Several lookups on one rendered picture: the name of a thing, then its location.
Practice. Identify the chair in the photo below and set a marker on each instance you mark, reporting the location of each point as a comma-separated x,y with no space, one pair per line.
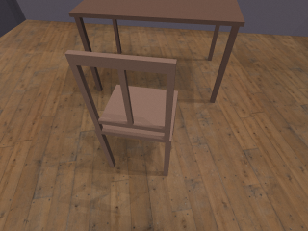
132,112

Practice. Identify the table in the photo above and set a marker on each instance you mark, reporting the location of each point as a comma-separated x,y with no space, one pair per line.
203,12

